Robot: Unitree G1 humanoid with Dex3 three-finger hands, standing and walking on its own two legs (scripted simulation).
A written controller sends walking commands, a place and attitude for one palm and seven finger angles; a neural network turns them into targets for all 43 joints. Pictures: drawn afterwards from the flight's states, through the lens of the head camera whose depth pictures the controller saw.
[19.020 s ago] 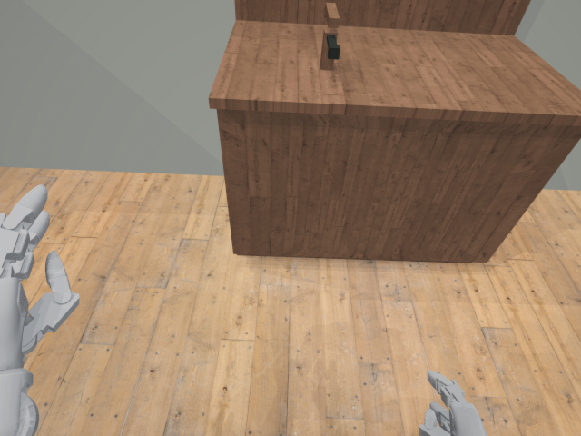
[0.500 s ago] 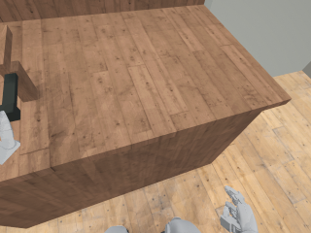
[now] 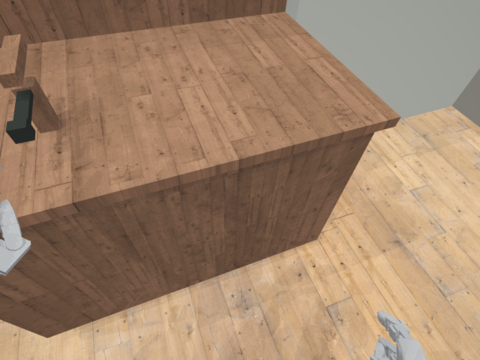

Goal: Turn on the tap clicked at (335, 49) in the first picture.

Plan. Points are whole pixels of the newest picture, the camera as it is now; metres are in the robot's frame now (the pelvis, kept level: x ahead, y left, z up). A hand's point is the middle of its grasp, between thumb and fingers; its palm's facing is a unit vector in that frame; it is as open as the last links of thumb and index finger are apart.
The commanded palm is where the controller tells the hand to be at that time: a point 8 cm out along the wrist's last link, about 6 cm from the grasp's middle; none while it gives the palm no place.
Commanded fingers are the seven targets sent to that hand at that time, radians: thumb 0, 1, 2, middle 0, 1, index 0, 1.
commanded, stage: come to a stop and stand still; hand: left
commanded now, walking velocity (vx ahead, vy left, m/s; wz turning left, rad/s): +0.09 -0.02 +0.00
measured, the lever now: (21, 131) +0.43 +0.38 +0.14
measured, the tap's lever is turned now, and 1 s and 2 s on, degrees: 0 0 0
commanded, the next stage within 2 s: look again from close up in 1.24 s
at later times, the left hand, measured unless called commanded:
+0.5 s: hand out of the picture +0.14 +0.27 +0.16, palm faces +0.40 -0.86 -0.33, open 7.4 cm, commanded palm +0.09 +0.30 +0.19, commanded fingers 0.00 0.90 0.90 -0.20 -0.30 -0.20 -0.30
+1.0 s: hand (18, 281) +0.18 +0.23 +0.17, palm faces +0.39 -0.86 -0.33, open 7.4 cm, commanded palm +0.11 +0.29 +0.19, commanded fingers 0.00 0.90 0.90 -0.20 -0.30 -0.20 -0.30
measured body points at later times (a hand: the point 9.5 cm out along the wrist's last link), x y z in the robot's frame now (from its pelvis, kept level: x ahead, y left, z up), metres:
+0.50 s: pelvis -0.07 +0.02 +0.00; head -0.05 +0.05 +0.45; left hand +0.12 +0.31 +0.17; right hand +0.07 -0.22 -0.08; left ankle -0.08 +0.12 -0.73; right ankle +0.00 -0.08 -0.72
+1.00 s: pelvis -0.05 +0.00 +0.00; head -0.03 +0.01 +0.45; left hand +0.15 +0.28 +0.19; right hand +0.11 -0.22 -0.09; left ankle -0.07 +0.12 -0.72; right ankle +0.00 -0.08 -0.73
